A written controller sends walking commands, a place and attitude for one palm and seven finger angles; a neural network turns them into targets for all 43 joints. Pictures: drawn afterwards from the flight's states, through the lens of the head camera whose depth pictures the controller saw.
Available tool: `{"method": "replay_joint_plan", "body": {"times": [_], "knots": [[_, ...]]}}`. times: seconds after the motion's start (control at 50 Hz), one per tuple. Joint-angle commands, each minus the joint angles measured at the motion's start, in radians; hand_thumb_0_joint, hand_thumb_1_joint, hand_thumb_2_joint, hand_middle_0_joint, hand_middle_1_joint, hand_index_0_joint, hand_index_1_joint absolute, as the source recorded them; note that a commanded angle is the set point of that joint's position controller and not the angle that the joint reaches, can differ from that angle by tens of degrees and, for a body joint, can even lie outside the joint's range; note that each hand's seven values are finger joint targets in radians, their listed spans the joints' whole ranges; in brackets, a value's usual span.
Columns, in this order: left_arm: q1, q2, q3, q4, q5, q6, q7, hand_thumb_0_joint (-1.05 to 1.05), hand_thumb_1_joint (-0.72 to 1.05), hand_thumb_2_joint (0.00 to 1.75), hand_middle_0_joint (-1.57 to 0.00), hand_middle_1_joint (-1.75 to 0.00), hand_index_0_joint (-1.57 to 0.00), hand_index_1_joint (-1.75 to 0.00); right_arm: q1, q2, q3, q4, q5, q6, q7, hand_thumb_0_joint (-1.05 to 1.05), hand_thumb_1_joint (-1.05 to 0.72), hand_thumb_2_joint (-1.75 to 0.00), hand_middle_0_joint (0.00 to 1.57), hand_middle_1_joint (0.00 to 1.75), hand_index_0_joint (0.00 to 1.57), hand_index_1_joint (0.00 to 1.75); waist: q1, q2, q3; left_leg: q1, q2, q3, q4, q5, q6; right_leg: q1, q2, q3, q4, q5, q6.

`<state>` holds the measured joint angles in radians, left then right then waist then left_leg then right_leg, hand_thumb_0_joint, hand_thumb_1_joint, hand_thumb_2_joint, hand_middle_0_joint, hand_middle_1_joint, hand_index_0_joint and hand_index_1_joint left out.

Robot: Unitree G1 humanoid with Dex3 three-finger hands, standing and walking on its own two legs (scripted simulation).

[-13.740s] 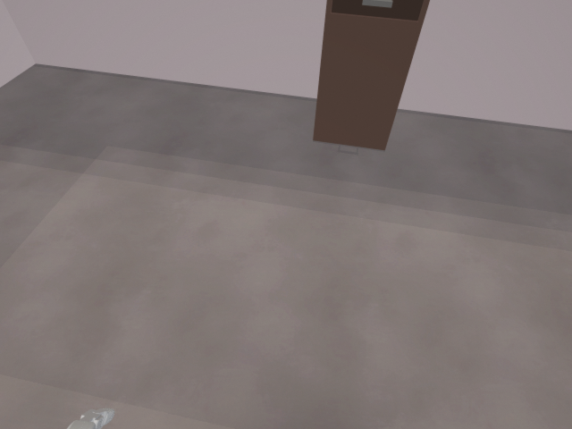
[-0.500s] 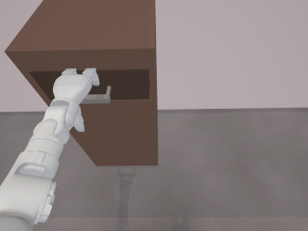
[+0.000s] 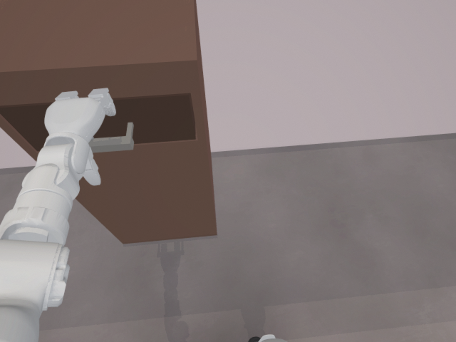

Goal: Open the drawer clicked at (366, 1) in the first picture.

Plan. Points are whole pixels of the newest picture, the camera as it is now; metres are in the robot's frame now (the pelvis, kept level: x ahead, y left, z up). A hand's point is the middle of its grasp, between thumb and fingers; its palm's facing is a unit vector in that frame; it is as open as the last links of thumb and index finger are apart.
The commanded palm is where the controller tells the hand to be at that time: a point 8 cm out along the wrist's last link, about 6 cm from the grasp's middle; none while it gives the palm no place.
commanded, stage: move the hooked fingers above the handle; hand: left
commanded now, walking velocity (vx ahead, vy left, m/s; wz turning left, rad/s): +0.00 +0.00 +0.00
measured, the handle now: (104, 136) +0.52 +0.25 +0.01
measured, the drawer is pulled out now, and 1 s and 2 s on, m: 0.00 0.00 0.00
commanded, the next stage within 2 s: lower the fingers behind the handle in 0.70 s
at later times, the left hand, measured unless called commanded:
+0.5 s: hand (87, 136) +0.47 +0.25 +0.06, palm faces -0.04 -0.03 -1.00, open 13.7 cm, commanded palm +0.45 +0.25 +0.12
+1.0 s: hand (94, 138) +0.47 +0.24 +0.06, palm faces -0.04 -0.02 -1.00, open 13.8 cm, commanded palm +0.45 +0.24 +0.11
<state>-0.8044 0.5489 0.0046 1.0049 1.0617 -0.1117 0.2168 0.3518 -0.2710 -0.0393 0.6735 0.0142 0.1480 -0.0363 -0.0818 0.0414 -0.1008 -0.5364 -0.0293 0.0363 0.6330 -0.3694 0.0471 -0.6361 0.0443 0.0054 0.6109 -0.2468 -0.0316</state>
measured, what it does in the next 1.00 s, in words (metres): stands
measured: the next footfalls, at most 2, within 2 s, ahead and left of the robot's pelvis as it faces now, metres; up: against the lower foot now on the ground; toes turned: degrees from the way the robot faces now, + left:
none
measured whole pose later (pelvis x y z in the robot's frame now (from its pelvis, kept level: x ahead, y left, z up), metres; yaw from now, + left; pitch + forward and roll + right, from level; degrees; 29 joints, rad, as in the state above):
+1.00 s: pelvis +0.01 +0.01 +0.00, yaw +1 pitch +15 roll -1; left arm -0.81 0.48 -0.06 1.00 1.06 -0.07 0.23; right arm 0.33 -0.26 -0.04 0.67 0.00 0.15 -0.01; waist -0.05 0.05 -0.12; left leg -0.53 -0.04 0.02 0.64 -0.38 0.06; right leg -0.62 0.03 -0.01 0.61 -0.26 -0.02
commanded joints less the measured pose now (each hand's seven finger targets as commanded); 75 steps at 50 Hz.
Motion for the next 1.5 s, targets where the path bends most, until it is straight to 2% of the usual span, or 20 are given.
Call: {"method": "replay_joint_plan", "body": {"times": [0.0, 0.02, 0.08, 0.14, 0.22, 0.3, 0.36, 0.38, 0.44, 0.5, 0.54, 0.66, 0.7, 0.78, 0.9, 0.98, 1.1, 1.26, 1.3, 1.48], "knots": [[-0.411, 0.311, 0.073, -0.206, -0.01, -0.005, 0.035, 0.0, -0.5, 0.3, -0.3, -1.2, -0.3, -1.2, 0.07, -0.149, -0.059, -0.085, -0.003, -0.031, -0.015, 0.0, -0.9, -0.9, 0.2, 0.3, 0.2, 0.3, 0.018, 0.011, -0.414, 0.067, 0.002, -0.016, -0.055, 0.41, -0.003, 0.373, -0.02, 0.016, -0.02, 0.321, -0.009], [-0.424, 0.265, 0.035, -0.207, -0.014, -0.009, 0.031, 0.0, -0.5, 0.3, -0.3, -1.2, -0.3, -1.2, 0.07, -0.147, -0.062, -0.084, -0.001, -0.034, -0.015, 0.0, -0.9, -0.9, 0.2, 0.3, 0.2, 0.3, 0.003, 0.01, -0.392, 0.079, 0.003, -0.018, -0.055, 0.396, -0.003, 0.345, -0.019, 0.014, -0.03, 0.299, -0.008], [-0.429, 0.305, 0.068, -0.228, -0.021, -0.03, 0.029, 0.0, -0.5, 0.3, -0.3, -1.2, -0.3, -1.2, 0.076, -0.152, -0.065, -0.077, -0.003, -0.037, -0.02, 0.0, -0.9, -0.9, 0.2, 0.3, 0.2, 0.3, 0.004, 0.003, -0.423, 0.09, 0.001, -0.02, -0.048, 0.39, 0.002, 0.356, -0.02, 0.021, -0.032, 0.3, -0.007], [-0.493, 0.225, 0.0, -0.245, -0.02, -0.04, 0.034, 0.0, -0.5, 0.3, -0.3, -1.2, -0.3, -1.2, 0.078, -0.146, -0.065, -0.066, -0.005, -0.038, -0.017, 0.0, -0.9, -0.9, 0.2, 0.3, 0.2, 0.3, -0.026, 0.02, -0.388, 0.125, 0.005, -0.038, -0.043, 0.412, -0.004, 0.288, -0.018, 0.008, -0.034, 0.272, -0.01], [-0.542, 0.214, -0.011, -0.225, -0.02, -0.023, 0.052, 0.0, -0.5, 0.3, -0.3, -1.2, -0.3, -1.2, 0.083, -0.145, -0.063, -0.055, -0.006, -0.041, -0.013, 0.0, -0.9, -0.9, 0.2, 0.3, 0.2, 0.3, -0.031, 0.047, -0.385, 0.144, 0.003, -0.049, -0.04, 0.387, -0.01, 0.238, -0.015, -0.002, -0.031, 0.22, -0.012], [-0.544, 0.27, 0.027, -0.16, -0.007, 0.008, 0.061, 0.0, -0.5, 0.3, -0.3, -1.2, -0.3, -1.2, 0.083, -0.149, -0.053, -0.055, -0.008, -0.039, -0.014, 0.0, -0.9, -0.9, 0.2, 0.3, 0.2, 0.3, -0.019, 0.029, -0.392, 0.101, -0.001, -0.043, -0.037, 0.391, -0.009, 0.271, -0.016, -0.001, -0.019, 0.249, -0.012], [-0.505, 0.298, 0.059, -0.175, -0.004, 0.016, 0.052, 0.0, -0.5, 0.3, -0.3, -1.2, -0.3, -1.2, 0.083, -0.147, -0.053, -0.069, -0.014, -0.035, -0.01, 0.0, -0.9, -0.9, 0.2, 0.3, 0.2, 0.3, 0.007, 0.048, -0.473, 0.127, 0.002, -0.038, -0.023, 0.494, -0.011, 0.33, -0.016, 0.003, 0.0, 0.335, -0.012], [-0.468, 0.249, 0.03, -0.17, -0.007, 0.019, 0.045, 0.0, -0.5, 0.3, -0.3, -1.2, -0.3, -1.2, 0.081, -0.141, -0.055, -0.073, -0.013, -0.033, -0.007, 0.0, -0.9, -0.9, 0.2, 0.3, 0.2, 0.3, 0.009, 0.034, -0.465, 0.133, 0.005, -0.037, -0.022, 0.523, -0.013, 0.328, -0.014, -0.001, -0.001, 0.349, -0.012], [-0.428, 0.285, 0.069, -0.172, -0.019, 0.013, 0.034, 0.0, -0.5, 0.3, -0.3, -1.2, -0.3, -1.2, 0.072, -0.151, -0.054, -0.079, -0.009, -0.025, -0.007, 0.0, -0.9, -0.9, 0.2, 0.3, 0.2, 0.3, 0.014, -0.033, -0.42, 0.096, 0.008, -0.035, -0.031, 0.503, -0.008, 0.35, -0.015, 0.001, -0.011, 0.353, -0.01], [-0.425, 0.221, 0.024, -0.233, -0.013, 0.0, 0.033, 0.0, -0.5, 0.3, -0.3, -1.2, -0.3, -1.2, 0.068, -0.142, -0.06, -0.085, -0.01, -0.026, -0.002, 0.0, -0.9, -0.9, 0.2, 0.3, 0.2, 0.3, 0.019, 0.026, -0.431, 0.158, 0.016, -0.045, -0.033, 0.551, -0.015, 0.31, -0.013, -0.005, -0.012, 0.33, -0.012], [-0.414, 0.234, 0.042, -0.234, -0.018, -0.005, 0.032, 0.0, -0.5, 0.3, -0.3, -1.2, -0.3, -1.2, 0.07, -0.144, -0.063, -0.081, -0.012, -0.022, -0.002, 0.0, -0.9, -0.9, 0.2, 0.3, 0.2, 0.3, 0.016, -0.006, -0.423, 0.161, 0.018, -0.047, -0.03, 0.56, -0.015, 0.311, -0.011, -0.005, -0.016, 0.327, -0.012], [-0.495, 0.201, 0.01, -0.291, -0.013, -0.006, 0.057, 0.0, -0.5, 0.3, -0.3, -1.2, -0.3, -1.2, 0.071, -0.139, -0.067, -0.067, -0.015, -0.024, 0.006, 0.0, -0.9, -0.9, 0.2, 0.3, 0.2, 0.3, 0.005, 0.047, -0.443, 0.216, 0.021, -0.064, -0.028, 0.581, -0.029, 0.267, -0.009, -0.012, -0.011, 0.296, -0.014], [-0.468, 0.179, 0.002, -0.238, -0.011, 0.015, 0.063, 0.0, -0.5, 0.3, -0.3, -1.2, -0.3, -1.2, 0.07, -0.138, -0.066, -0.057, -0.014, -0.022, 0.008, 0.0, -0.9, -0.9, 0.2, 0.3, 0.2, 0.3, 0.0, 0.023, -0.397, 0.2, 0.022, -0.062, -0.03, 0.564, -0.031, 0.249, -0.007, -0.018, -0.016, 0.283, -0.015], [-0.486, 0.208, 0.026, -0.228, -0.005, 0.035, 0.068, 0.0, -0.5, 0.3, -0.3, -1.2, -0.3, -1.2, 0.073, -0.141, -0.064, -0.056, -0.016, -0.026, 0.009, 0.0, -0.9, -0.9, 0.2, 0.3, 0.2, 0.3, 0.011, 0.022, -0.428, 0.199, 0.02, -0.064, -0.035, 0.567, -0.03, 0.278, -0.008, -0.017, -0.012, 0.293, -0.018], [-0.403, 0.145, -0.019, -0.169, -0.002, 0.054, 0.047, 0.0, -0.5, 0.3, -0.3, -1.2, -0.3, -1.2, 0.062, -0.142, -0.061, -0.07, -0.014, -0.022, 0.01, 0.0, -0.9, -0.9, 0.2, 0.3, 0.2, 0.3, 0.013, -0.014, -0.374, 0.148, 0.018, -0.044, -0.04, 0.517, -0.019, 0.283, -0.01, -0.011, -0.018, 0.303, -0.016], [-0.384, 0.182, 0.009, -0.163, 0.004, 0.041, 0.043, 0.0, -0.5, 0.3, -0.3, -1.2, -0.3, -1.2, 0.06, -0.144, -0.059, -0.081, -0.011, -0.019, 0.003, 0.0, -0.9, -0.9, 0.2, 0.3, 0.2, 0.3, 0.01, -0.05, -0.359, 0.1, 0.011, -0.036, -0.035, 0.47, -0.01, 0.302, -0.012, -0.004, -0.013, 0.312, -0.014], [-0.431, 0.225, 0.054, -0.252, 0.014, -0.014, 0.095, 0.0, -0.5, 0.3, -0.3, -1.2, -0.3, -1.2, 0.067, -0.136, -0.068, -0.079, -0.023, -0.035, 0.001, 0.0, -0.9, -0.9, 0.2, 0.3, 0.2, 0.3, 0.014, 0.027, -0.436, 0.119, 0.007, -0.039, -0.006, 0.497, -0.014, 0.287, -0.012, 0.004, 0.015, 0.32, -0.015], [-0.396, 0.223, 0.052, -0.161, 0.017, 0.032, 0.134, 0.0, -0.5, 0.3, -0.3, -1.2, -0.3, -1.2, 0.076, -0.145, -0.069, -0.052, -0.022, -0.039, 0.01, 0.0, -0.9, -0.9, 0.2, 0.3, 0.2, 0.3, 0.003, -0.003, -0.44, 0.06, 0.001, -0.03, 0.007, 0.445, -0.01, 0.291, -0.011, 0.006, 0.023, 0.323, -0.01], [-0.422, 0.191, 0.014, -0.156, 0.022, 0.034, 0.125, 0.0, -0.5, 0.3, -0.3, -1.2, -0.3, -1.2, 0.073, -0.142, -0.067, -0.055, -0.019, -0.041, 0.005, 0.0, -0.9, -0.9, 0.2, 0.3, 0.2, 0.3, -0.015, -0.003, -0.416, 0.049, -0.002, -0.027, 0.006, 0.4, -0.006, 0.275, -0.012, 0.008, 0.015, 0.302, -0.009], [-0.41, 0.218, 0.039, -0.133, 0.025, -0.013, 0.137, 0.0, -0.5, 0.3, -0.3, -1.2, -0.3, -1.2, 0.091, -0.147, -0.066, -0.045, -0.026, -0.049, 0.0, 0.0, -0.9, -0.9, 0.2, 0.3, 0.2, 0.3, -0.017, 0.017, -0.419, 0.019, -0.002, -0.036, 0.037, 0.373, -0.006, 0.212, -0.011, 0.008, 0.041, 0.263, -0.012]]}}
